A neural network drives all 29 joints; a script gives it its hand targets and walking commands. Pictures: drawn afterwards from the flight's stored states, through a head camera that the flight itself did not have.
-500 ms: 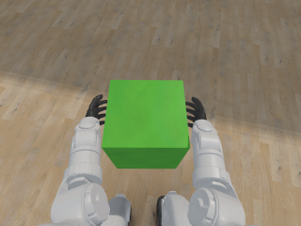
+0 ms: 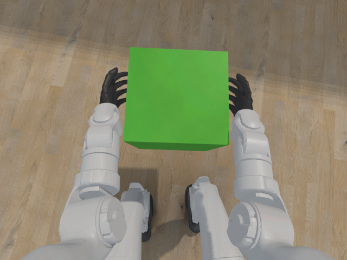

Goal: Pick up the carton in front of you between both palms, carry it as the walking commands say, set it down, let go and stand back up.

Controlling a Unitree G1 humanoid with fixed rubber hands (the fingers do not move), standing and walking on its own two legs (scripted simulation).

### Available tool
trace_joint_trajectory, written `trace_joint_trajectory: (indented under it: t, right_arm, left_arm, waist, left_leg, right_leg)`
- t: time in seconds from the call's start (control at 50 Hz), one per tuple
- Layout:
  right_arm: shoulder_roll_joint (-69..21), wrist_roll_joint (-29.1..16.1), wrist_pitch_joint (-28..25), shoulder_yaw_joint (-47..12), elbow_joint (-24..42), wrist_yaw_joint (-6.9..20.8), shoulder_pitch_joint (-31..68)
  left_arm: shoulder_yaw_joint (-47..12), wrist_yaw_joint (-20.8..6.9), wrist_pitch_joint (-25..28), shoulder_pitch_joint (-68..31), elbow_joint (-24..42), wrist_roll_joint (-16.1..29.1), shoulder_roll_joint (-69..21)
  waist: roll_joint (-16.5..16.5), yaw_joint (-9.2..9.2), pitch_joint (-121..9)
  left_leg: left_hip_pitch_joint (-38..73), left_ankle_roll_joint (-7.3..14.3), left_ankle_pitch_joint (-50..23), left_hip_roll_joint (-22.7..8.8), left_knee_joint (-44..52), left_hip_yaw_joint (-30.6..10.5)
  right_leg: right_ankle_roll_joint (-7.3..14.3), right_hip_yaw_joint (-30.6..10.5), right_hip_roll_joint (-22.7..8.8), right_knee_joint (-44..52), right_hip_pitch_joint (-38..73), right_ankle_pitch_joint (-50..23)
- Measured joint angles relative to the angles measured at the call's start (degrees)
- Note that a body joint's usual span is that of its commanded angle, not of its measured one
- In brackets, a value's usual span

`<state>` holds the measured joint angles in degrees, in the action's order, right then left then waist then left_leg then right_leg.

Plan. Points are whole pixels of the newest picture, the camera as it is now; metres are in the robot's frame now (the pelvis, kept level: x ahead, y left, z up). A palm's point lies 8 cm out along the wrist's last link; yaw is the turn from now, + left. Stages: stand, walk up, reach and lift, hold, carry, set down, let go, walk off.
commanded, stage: set down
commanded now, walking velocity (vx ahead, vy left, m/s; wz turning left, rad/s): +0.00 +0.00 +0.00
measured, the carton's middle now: (175, 109) +0.44 -0.03 -0.15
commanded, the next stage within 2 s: none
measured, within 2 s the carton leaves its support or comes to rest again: rests again in 1.36 s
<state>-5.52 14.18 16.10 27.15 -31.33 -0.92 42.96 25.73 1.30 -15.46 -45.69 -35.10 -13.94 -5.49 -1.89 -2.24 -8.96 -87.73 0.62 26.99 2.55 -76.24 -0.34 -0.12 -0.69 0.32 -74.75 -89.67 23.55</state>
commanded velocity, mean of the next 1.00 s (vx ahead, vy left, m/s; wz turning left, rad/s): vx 0.00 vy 0.00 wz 0.00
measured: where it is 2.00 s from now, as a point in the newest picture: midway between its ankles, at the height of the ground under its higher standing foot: (169, 221)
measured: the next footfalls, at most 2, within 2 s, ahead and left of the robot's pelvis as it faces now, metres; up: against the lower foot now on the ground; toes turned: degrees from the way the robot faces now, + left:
none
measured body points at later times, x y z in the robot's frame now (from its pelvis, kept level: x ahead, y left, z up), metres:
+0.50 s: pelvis -0.03 +0.00 -0.13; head +0.28 -0.02 +0.19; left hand +0.50 +0.10 -0.24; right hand +0.47 -0.21 -0.24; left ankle +0.05 +0.11 -0.58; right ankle +0.08 -0.12 -0.58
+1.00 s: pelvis -0.04 -0.01 -0.22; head +0.34 -0.04 +0.01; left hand +0.54 +0.07 -0.40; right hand +0.51 -0.23 -0.40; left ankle +0.05 +0.11 -0.58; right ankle +0.08 -0.12 -0.58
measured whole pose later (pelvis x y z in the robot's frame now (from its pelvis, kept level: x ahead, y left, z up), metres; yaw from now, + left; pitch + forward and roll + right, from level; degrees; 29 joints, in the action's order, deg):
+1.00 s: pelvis -0.04 -0.01 -0.22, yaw +2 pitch +41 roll +2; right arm 13.5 1.9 17.6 19.8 -44.7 -5.1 79.8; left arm 12.1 9.6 -15.2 -83.9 -50.7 0.9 12.0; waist -2.1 -5.4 18.5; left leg -126.5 -0.9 35.9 3.5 -121.2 0.7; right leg 0.4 -0.6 0.7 -119.9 -129.6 31.3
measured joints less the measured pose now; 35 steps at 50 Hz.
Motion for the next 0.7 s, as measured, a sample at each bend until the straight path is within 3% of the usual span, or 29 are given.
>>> trace_joint_trajectory:
  t: [0.1,0.32,0.7]
  right_arm:
    - [1.57,0.43,0.05,0.63,-1.82,0.44,3.26]
    - [6.12,-2.98,1.18,-0.21,-2.68,-0.09,11.83]
    - [11.98,-4.27,3.38,-0.48,-7.21,-1.64,27.26]
  left_arm:
    - [0.08,0.99,0.09,-3.02,-1.50,-0.12,0.51]
    - [-2.84,3.89,-0.60,-11.55,-2.43,3.84,3.57]
    - [-4.47,5.20,-2.13,-28.41,-9.23,6.29,10.32]
  waist:
    - [-0.42,-0.38,-0.82]
    - [-0.68,-1.20,2.54]
    - [-0.92,-2.11,14.25]
  left_leg:
    - [-6.92,0.10,1.06,0.33,-4.91,0.23]
    - [-21.11,-0.07,3.23,0.84,-17.67,0.91]
    - [-34.79,-1.15,5.30,1.01,-33.61,0.80]
  right_leg:
    - [-0.24,-0.17,-0.20,-4.95,-6.92,1.08]
    - [-0.53,-0.66,-0.32,-17.93,-21.32,3.23]
    - [0.31,-0.07,-0.10,-33.86,-35.39,4.87]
